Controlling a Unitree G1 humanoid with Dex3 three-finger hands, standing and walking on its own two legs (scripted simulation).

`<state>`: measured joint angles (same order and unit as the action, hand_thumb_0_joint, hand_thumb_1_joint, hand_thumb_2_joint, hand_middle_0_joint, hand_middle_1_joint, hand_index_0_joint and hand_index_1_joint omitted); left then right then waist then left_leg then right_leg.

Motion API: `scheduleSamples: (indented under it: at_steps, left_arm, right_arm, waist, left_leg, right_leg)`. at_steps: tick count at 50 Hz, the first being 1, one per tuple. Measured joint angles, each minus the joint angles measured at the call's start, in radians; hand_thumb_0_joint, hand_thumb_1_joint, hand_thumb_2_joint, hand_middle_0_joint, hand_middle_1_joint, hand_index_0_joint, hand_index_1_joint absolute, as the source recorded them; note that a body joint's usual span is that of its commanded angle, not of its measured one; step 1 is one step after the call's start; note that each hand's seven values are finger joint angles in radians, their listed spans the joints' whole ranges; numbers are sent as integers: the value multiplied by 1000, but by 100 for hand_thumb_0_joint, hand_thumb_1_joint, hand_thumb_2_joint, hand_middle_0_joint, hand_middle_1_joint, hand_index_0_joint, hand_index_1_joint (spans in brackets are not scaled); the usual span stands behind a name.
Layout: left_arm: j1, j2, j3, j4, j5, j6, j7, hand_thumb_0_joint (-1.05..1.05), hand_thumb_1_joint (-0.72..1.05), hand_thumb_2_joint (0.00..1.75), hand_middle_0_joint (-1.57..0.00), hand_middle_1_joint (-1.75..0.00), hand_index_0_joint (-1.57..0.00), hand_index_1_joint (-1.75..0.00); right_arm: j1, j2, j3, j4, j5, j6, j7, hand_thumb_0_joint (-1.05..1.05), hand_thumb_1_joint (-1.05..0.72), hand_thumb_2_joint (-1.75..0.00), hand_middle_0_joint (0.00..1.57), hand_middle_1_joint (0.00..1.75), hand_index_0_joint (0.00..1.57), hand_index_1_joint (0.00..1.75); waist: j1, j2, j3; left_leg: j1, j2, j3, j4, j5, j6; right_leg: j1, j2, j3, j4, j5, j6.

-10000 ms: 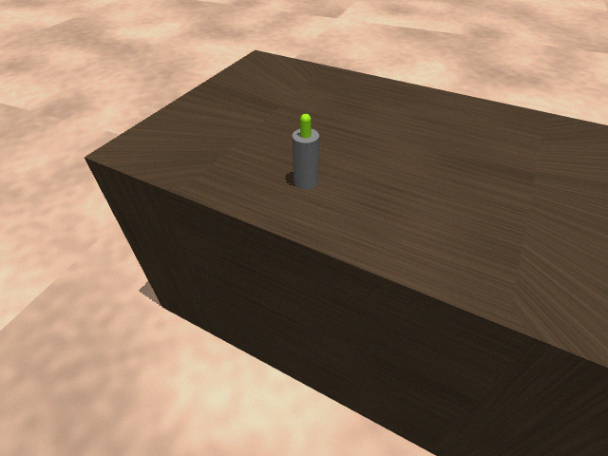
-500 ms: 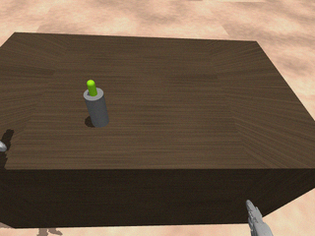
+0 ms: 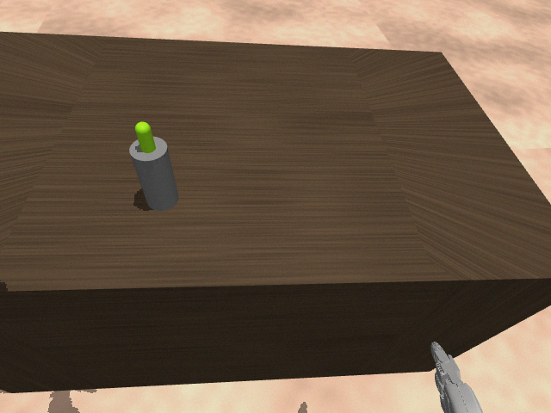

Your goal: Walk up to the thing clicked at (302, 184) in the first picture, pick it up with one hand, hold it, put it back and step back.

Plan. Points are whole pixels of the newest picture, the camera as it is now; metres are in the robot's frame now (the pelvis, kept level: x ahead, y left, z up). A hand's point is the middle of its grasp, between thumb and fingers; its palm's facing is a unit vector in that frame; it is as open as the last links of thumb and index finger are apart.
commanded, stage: go down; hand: left
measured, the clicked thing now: (153, 165) +0.53 +0.18 +0.05
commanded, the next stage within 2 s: approach in 0.82 s
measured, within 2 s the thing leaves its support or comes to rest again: neither
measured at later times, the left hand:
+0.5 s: hand out of the picture +0.43 +0.38 +0.15, palm faces +0.19 -0.98 +0.00, open 17.6 cm
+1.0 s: hand out of the picture +0.44 +0.37 +0.15, palm faces +0.19 -0.98 +0.00, open 17.6 cm
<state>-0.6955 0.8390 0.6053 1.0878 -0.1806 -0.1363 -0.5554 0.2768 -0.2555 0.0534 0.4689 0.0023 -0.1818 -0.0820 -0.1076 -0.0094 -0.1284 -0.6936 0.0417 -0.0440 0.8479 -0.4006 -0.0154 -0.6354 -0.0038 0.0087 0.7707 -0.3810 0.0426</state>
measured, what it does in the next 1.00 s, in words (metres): stands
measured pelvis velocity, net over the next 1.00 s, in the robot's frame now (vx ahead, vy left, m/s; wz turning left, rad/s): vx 0.01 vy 0.01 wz -0.01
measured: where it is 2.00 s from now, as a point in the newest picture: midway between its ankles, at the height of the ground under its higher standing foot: outside the picture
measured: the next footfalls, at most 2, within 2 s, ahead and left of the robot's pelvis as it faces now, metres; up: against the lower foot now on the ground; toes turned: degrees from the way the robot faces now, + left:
none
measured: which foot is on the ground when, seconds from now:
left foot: down 0.00-1.00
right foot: down 0.00-1.00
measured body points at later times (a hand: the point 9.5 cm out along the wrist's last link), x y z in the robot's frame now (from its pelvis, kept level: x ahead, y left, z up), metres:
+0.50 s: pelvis +0.00 +0.00 -0.01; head +0.08 +0.04 +0.43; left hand +0.42 +0.43 +0.15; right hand +0.16 -0.25 -0.05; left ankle +0.00 +0.12 -0.70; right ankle -0.01 -0.15 -0.70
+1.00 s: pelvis +0.01 +0.01 -0.01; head +0.08 +0.04 +0.43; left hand +0.42 +0.43 +0.15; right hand +0.16 -0.25 -0.04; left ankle +0.00 +0.12 -0.70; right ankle -0.01 -0.15 -0.70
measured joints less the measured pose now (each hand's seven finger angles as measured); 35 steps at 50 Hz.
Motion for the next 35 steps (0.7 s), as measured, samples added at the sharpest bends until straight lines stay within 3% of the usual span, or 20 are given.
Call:
scheduleSamples:
  at_steps: [35]
  left_arm:
    - [-117, 104, 19, 82, 52, 31, 12, -2, -57, 9, -5, -5, -5, -6]
  right_arm:
    - [25, -12, 7, -108, -3, 26, 19, -1, 53, -5, 6, 5, 6, 5]
  waist:
    - [-34, 2, -19]
  left_leg:
    - [-82, 9, -7, 71, -41, 4]
  right_leg:
    - [-69, 11, -4, 44, -26, 5]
